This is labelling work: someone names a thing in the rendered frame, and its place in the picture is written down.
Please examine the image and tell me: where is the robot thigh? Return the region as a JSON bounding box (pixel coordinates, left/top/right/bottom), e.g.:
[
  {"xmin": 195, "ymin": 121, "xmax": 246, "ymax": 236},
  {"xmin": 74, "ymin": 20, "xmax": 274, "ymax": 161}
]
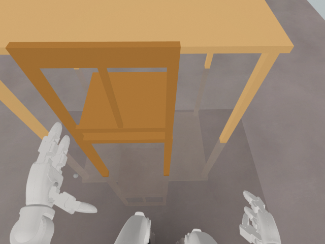
[
  {"xmin": 184, "ymin": 231, "xmax": 217, "ymax": 244},
  {"xmin": 114, "ymin": 215, "xmax": 151, "ymax": 244}
]

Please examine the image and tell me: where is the robot right hand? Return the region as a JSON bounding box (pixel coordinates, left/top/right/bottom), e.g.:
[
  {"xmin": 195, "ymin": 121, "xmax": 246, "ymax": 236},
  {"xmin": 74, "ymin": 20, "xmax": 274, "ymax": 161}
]
[{"xmin": 239, "ymin": 190, "xmax": 281, "ymax": 244}]

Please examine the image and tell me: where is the robot left forearm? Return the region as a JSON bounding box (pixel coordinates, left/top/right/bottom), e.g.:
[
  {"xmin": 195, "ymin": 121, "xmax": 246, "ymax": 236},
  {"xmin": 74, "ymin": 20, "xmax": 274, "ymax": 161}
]
[{"xmin": 10, "ymin": 204, "xmax": 55, "ymax": 244}]

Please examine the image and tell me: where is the robot left hand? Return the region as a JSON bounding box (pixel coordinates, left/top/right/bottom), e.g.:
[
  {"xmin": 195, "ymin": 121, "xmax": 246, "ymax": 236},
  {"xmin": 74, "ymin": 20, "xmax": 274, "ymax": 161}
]
[{"xmin": 26, "ymin": 122, "xmax": 97, "ymax": 214}]

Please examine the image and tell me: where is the chair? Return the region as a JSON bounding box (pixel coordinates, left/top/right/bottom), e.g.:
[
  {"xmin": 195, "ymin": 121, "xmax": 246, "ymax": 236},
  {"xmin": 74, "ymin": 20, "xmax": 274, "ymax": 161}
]
[{"xmin": 6, "ymin": 41, "xmax": 181, "ymax": 177}]

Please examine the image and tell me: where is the robot left thigh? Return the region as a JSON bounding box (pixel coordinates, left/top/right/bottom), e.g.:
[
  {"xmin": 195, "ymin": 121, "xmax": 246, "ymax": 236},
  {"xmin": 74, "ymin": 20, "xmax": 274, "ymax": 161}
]
[{"xmin": 114, "ymin": 215, "xmax": 151, "ymax": 244}]

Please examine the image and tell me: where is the table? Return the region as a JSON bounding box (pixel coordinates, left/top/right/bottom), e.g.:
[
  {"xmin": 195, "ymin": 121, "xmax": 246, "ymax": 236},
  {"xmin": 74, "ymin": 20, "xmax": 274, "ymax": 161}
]
[{"xmin": 0, "ymin": 0, "xmax": 294, "ymax": 143}]

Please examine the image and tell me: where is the robot right thigh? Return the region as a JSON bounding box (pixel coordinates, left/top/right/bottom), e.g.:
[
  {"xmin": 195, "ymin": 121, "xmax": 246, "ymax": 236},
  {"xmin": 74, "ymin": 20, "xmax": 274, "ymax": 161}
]
[{"xmin": 184, "ymin": 231, "xmax": 217, "ymax": 244}]

